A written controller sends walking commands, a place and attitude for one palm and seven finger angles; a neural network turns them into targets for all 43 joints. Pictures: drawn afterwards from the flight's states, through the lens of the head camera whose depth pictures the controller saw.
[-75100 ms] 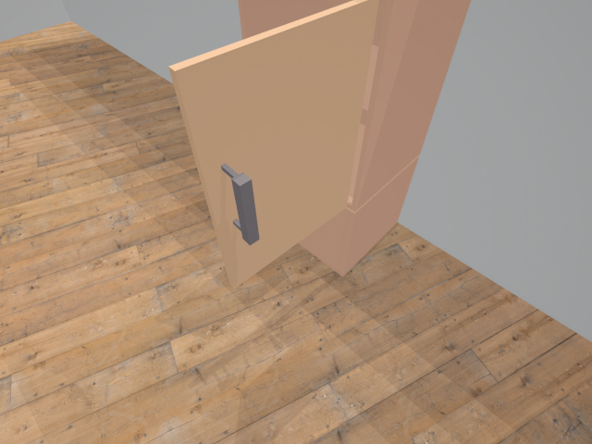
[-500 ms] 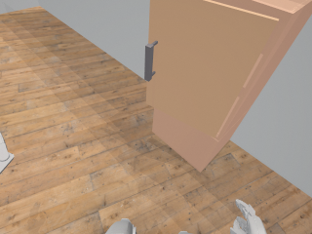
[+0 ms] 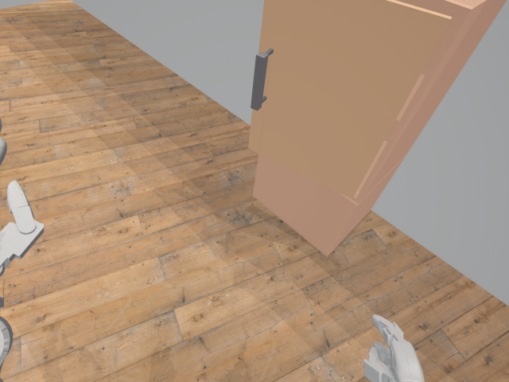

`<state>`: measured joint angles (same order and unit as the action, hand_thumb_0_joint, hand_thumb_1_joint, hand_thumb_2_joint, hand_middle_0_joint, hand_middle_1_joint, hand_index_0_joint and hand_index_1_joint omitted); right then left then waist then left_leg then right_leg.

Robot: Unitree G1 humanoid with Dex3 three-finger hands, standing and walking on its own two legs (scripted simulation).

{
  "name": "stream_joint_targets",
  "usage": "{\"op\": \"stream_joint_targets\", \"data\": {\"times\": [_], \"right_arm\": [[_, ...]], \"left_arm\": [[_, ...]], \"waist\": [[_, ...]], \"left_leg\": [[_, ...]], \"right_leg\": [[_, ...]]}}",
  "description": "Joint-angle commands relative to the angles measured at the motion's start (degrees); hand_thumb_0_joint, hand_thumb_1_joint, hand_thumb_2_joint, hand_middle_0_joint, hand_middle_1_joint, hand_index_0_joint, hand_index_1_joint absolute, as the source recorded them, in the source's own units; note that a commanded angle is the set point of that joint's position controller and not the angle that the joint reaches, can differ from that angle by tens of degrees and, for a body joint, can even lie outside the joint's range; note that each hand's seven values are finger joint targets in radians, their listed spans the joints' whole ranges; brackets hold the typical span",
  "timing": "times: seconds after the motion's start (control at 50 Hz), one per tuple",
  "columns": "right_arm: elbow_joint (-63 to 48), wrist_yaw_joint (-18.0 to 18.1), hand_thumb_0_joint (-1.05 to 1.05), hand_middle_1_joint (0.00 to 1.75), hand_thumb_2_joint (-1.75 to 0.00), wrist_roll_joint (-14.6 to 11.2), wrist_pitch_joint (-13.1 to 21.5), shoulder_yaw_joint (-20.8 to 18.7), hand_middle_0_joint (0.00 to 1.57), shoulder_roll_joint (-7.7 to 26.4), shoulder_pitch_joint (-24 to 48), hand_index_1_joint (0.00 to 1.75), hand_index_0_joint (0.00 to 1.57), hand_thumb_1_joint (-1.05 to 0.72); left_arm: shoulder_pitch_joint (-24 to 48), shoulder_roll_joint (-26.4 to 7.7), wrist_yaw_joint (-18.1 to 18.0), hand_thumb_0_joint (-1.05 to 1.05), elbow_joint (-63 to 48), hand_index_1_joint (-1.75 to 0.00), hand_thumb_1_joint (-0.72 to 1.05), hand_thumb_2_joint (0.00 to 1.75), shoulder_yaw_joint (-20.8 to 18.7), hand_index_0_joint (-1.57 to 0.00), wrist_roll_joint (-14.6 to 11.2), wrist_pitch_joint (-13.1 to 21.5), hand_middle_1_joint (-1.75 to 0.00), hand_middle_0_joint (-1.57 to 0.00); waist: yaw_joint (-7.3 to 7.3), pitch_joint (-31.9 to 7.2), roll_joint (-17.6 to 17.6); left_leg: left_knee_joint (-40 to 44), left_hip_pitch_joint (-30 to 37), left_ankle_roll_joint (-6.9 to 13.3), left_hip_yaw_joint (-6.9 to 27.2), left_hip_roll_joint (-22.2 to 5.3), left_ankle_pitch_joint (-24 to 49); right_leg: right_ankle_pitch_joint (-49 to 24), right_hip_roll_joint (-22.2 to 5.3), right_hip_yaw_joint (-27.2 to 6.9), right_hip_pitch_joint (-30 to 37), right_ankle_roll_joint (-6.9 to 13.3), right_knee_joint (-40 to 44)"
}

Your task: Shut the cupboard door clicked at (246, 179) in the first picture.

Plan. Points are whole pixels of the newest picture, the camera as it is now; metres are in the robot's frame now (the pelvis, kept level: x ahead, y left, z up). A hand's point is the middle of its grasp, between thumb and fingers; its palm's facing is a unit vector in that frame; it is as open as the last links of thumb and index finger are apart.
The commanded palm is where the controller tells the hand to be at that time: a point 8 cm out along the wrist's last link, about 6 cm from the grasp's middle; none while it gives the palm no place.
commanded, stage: stop stepping back and stand still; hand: left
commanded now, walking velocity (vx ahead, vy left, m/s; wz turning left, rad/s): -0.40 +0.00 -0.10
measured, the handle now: (262, 79) +0.91 +0.08 -0.02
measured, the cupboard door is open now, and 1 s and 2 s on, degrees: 13 13 13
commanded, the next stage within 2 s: let the arm hang, fingers relaxed in 1.08 s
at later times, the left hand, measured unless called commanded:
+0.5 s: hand (17, 304) +0.14 +0.25 +0.17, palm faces +0.39 -0.85 -0.35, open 7.4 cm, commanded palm +0.09 +0.29 +0.19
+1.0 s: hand (48, 289) +0.16 +0.24 +0.16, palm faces +0.31 -0.86 -0.41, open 7.4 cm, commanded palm +0.10 +0.28 +0.19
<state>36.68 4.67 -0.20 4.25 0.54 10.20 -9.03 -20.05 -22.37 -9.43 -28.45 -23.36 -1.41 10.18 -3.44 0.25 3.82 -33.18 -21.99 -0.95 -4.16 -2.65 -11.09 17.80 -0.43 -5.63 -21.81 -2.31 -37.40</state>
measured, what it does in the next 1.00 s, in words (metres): steps on the spot: right foot, then left foot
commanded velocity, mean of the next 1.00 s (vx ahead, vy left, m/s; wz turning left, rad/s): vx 0.12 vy -0.02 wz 0.00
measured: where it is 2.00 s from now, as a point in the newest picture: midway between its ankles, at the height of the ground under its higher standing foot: outside the picture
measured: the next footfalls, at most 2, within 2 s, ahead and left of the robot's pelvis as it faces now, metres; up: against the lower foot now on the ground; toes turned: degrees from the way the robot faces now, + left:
right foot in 0.26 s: -0.10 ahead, -0.08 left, +0.00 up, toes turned -11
left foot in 0.48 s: +0.00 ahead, +0.12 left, +0.00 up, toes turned -6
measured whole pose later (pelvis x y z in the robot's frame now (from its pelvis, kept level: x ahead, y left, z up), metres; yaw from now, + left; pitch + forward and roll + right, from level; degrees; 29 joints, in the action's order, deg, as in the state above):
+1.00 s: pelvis -0.08 +0.01 +0.01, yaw -9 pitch +0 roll +0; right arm 35.9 4.5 -0.7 4.6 1.1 11.2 -11.8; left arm -28.8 -21.6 -9.3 -24.3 -21.7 -2.2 8.2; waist -0.2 -1.5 1.0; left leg -29.4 -15.7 -0.3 -2.5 -1.7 -13.8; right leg 18.9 1.4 2.7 -9.5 2.0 -28.2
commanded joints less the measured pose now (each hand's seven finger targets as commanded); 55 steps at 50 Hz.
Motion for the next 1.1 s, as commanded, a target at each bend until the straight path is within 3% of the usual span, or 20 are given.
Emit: {"op": "stream_joint_targets", "data": {"times": [0.0,0.04,0.12,0.16,0.2,0.22,0.24,0.26,0.3,0.38,0.42,0.48,0.52,0.6,0.64,0.68,0.7,0.74,0.86,1.08], "right_arm": [[-10.2,-1.2,0.0,0.3,-0.9,0.4,5.5,-5.2,0.2,8.7,1.6,0.3,0.2,-0.9],[-10.5,-2.7,0.0,0.3,-0.9,0.0,5.5,-5.0,0.2,8.6,1.0,0.3,0.2,-0.9],[-12.9,-2.5,0.0,0.3,-0.9,-0.2,4.4,-3.3,0.2,8.4,1.0,0.3,0.2,-0.9],[-12.9,-1.5,0.0,0.3,-0.9,0.5,2.9,-3.1,0.2,8.5,0.8,0.3,0.2,-0.9],[-12.2,-0.9,0.0,0.3,-0.9,0.6,1.6,-2.8,0.2,7.4,0.0,0.3,0.2,-0.9],[-11.4,-0.7,0.0,0.3,-0.9,0.8,1.0,-2.9,0.2,7.6,-0.1,0.3,0.2,-0.9],[-9.9,-0.6,0.0,0.3,-0.9,1.2,1.5,-2.6,0.2,8.7,-0.8,0.3,0.2,-0.9],[-8.3,-0.6,0.0,0.3,-0.9,0.5,2.3,-2.6,0.2,7.7,-3.1,0.3,0.2,-0.9],[-8.0,-0.1,0.0,0.3,-0.9,0.1,2.4,-3.2,0.2,9.0,-1.9,0.3,0.2,-0.9],[-6.5,1.2,0.0,0.3,-0.9,0.5,3.8,-2.9,0.2,9.0,0.4,0.3,0.2,-0.9],[-6.4,1.6,0.0,0.3,-0.9,0.6,4.8,-3.1,0.2,9.2,-0.6,0.3,0.2,-0.9],[-7.8,1.7,0.0,0.3,-0.9,0.3,5.5,-3.5,0.2,10.9,-0.5,0.3,0.2,-0.9],[-7.5,1.3,0.0,0.3,-0.9,1.3,5.6,-2.4,0.2,8.9,0.0,0.3,0.2,-0.9],[-7.7,0.2,0.0,0.3,-0.9,0.9,5.7,-2.1,0.2,8.1,-0.8,0.3,0.2,-0.9],[-8.1,-0.4,0.0,0.3,-0.9,0.4,5.0,-2.4,0.2,7.8,-1.3,0.3,0.2,-0.9],[-7.6,-1.0,0.0,0.3,-0.9,-0.1,3.7,-2.6,0.2,7.3,-1.9,0.3,0.2,-0.9],[-7.3,-1.2,0.0,0.3,-0.9,-0.1,3.2,-2.1,0.2,6.9,-1.6,0.3,0.2,-0.9],[-7.0,-0.9,0.0,0.3,-0.9,-0.2,3.1,-1.6,0.2,7.0,-1.4,0.3,0.2,-0.9],[-8.7,0.6,0.0,0.3,-0.9,-0.4,3.2,-1.6,0.2,7.8,0.5,0.3,0.2,-0.9],[-10.7,0.2,0.0,0.3,-0.9,-0.6,2.1,-2.1,0.2,7.9,0.2,0.3,0.2,-0.9]], "left_arm": [[-7.0,-11.8,0.8,0.0,-14.1,-0.3,0.9,0.9,-8.3,-0.2,-2.3,6.1,-0.3,-0.2],[-10.0,-11.1,1.0,0.0,-20.4,-0.3,0.9,0.9,-8.3,-0.2,-2.3,5.3,-0.3,-0.2],[-16.9,-13.1,0.0,0.0,-20.1,-0.3,0.9,0.9,-11.2,-0.2,-2.9,3.4,-0.3,-0.2],[-17.3,-14.2,-0.5,0.0,-15.9,-0.3,0.9,0.9,-12.0,-0.2,-2.7,2.1,-0.3,-0.2],[-14.9,-16.0,-0.7,0.0,-14.3,-0.3,0.9,0.9,-12.4,-0.2,-2.2,1.5,-0.3,-0.2],[-12.1,-19.3,-1.0,0.0,-14.0,-0.3,0.9,0.9,-14.6,-0.2,-2.4,1.8,-0.3,-0.2],[-8.4,-22.5,-1.8,0.0,-14.2,-0.3,0.9,0.9,-16.8,-0.2,-2.4,3.0,-0.3,-0.2],[-10.3,-17.1,-2.1,0.0,-7.3,-0.3,0.9,0.9,-13.4,-0.2,-2.3,2.7,-0.3,-0.2],[-9.3,-12.4,-1.9,0.0,-4.8,-0.3,0.9,0.9,-8.4,-0.2,-1.7,2.1,-0.3,-0.2],[-0.8,-11.3,-2.2,0.0,-6.1,-0.3,0.9,0.9,-3.6,-0.2,0.3,3.0,-0.3,-0.2],[0.4,-11.6,-2.4,0.0,-8.4,-0.3,0.9,0.9,-3.4,-0.2,0.8,3.6,-0.3,-0.2],[-1.8,-14.5,-2.4,0.0,-14.1,-0.3,0.9,0.9,-7.8,-0.2,0.4,5.0,-0.3,-0.2],[-3.3,-13.9,-2.0,0.0,-14.8,-0.3,0.9,0.9,-8.7,-0.2,0.6,5.3,-0.3,-0.2],[-9.4,-13.4,-1.6,0.0,-12.0,-0.3,0.9,0.9,-10.2,-0.2,0.3,5.1,-0.3,-0.2],[-11.8,-11.9,-1.2,0.0,-9.5,-0.3,0.9,0.9,-9.8,-0.2,-0.6,4.5,-0.3,-0.2],[-14.4,-11.1,-1.2,0.0,-5.7,-0.3,0.9,0.9,-9.0,-0.2,-1.6,3.3,-0.3,-0.2],[-12.4,-11.1,-1.4,0.0,-5.5,-0.3,0.9,0.9,-8.1,-0.2,-1.5,2.9,-0.3,-0.2],[-7.7,-10.8,-1.7,0.0,-4.3,-0.3,0.9,0.9,-6.6,-0.2,-1.1,2.9,-0.3,-0.2],[-2.4,-11.7,-1.1,0.0,-9.1,-0.3,0.9,0.9,-5.0,-0.2,-0.1,2.7,-0.3,-0.2],[-12.7,-12.2,-1.3,0.0,-9.4,-0.3,0.9,0.9,-8.6,-0.2,-1.6,3.1,-0.3,-0.2]], "waist": [[2.67,-17.4,-23.3],[3.48,-15.0,-17.3],[4.08,-8.2,-20.2],[4.31,-6.1,-19.9],[4.98,-4.2,-7.9],[5.03,-3.4,1.2],[4.06,-1.8,5.4],[4.64,-4.4,7.6],[4.65,-0.4,2.0],[4.48,2.7,3.1],[4.69,2.2,-1.0],[4.26,-0.5,-17.3],[4.85,0.8,-22.1],[4.32,-1.6,-13.1],[4.63,-2.9,-7.0],[4.76,-2.8,2.4],[4.97,-2.1,3.9],[5.08,-3.2,2.7],[4.0,-8.1,-7.9],[4.26,-8.1,-9.4]], "left_leg": [[14.5,14.0,8.8,13.8,-21.5,28.8],[14.5,12.6,8.3,9.3,-18.8,19.0],[24.7,-0.9,3.8,5.7,-14.1,-24.1],[23.0,-8.6,0.7,2.2,-10.0,-30.8],[5.6,-7.1,-0.2,-1.6,-3.5,-22.1],[-11.5,-6.5,-0.5,-0.6,-1.0,-14.2],[-19.2,-10.8,-0.2,2.3,-1.1,-9.7],[-23.7,-14.1,-0.8,3.5,-0.3,-10.2],[-21.3,-12.5,-0.3,3.9,-1.9,-8.1],[-4.2,1.1,1.5,-0.6,-0.9,-7.4],[3.1,8.2,2.2,-1.5,0.0,-7.3],[14.5,12.0,6.6,16.1,-10.5,-10.5],[25.0,0.4,7.4,22.3,-14.1,-27.1],[17.2,-4.4,4.0,8.7,-8.0,-18.9],[8.2,-2.4,2.0,3.8,-3.3,-13.9],[-4.1,-0.6,0.8,2.2,-0.8,-5.9],[-5.8,-1.5,0.6,2.7,-0.6,-4.2],[-1.1,1.0,0.7,3.5,-0.5,-2.6],[6.9,13.0,3.3,6.7,-5.0,20.8],[6.3,7.7,1.7,5.5,-3.3,13.3]], "right_leg": [[15.8,4.4,3.0,-3.8,0.7,-25.6],[9.8,2.9,5.1,-2.8,0.4,-23.4],[10.3,4.4,13.6,10.0,1.7,-4.5],[9.9,5.0,15.6,21.0,3.6,5.8],[10.3,-3.6,5.2,16.9,7.9,19.5],[16.2,-14.6,-11.4,7.9,13.1,27.0],[10.1,-21.3,-16.8,5.8,16.5,30.4],[13.1,-19.9,-16.1,9.8,15.9,28.3],[11.4,-16.0,-9.5,6.9,13.8,25.0],[14.0,-12.8,-1.6,0.6,10.7,23.1],[14.2,-10.1,-0.4,-0.7,9.3,19.0],[6.5,-0.7,5.6,-2.5,3.9,3.0],[8.2,1.2,8.0,4.7,2.7,-4.5],[1.6,0.3,8.5,16.0,3.2,10.9],[2.0,-3.2,1.4,13.2,5.5,16.1],[1.2,-11.9,-11.8,7.7,9.5,22.9],[-6.1,-13.4,-12.2,8.6,10.6,22.3],[-17.6,-12.1,-6.6,11.2,9.4,17.6],[-22.9,-2.8,3.8,11.5,2.5,10.0],[-21.3,-4.1,1.8,13.9,3.9,13.4]]}}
